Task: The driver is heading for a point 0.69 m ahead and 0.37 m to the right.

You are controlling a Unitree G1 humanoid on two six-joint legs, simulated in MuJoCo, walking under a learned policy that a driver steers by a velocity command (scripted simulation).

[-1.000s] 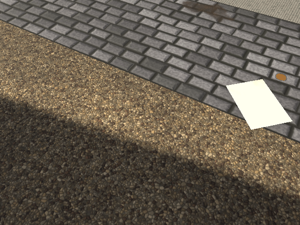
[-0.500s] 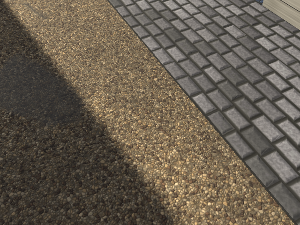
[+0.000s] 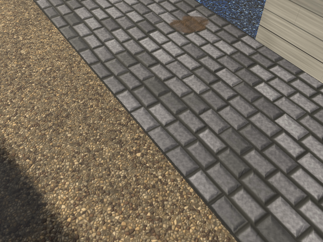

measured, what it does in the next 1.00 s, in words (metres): walks ahead, turning right: right foot, then left foot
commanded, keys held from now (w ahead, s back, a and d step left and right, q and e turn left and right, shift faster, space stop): w+e+shift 0.74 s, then shift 0.26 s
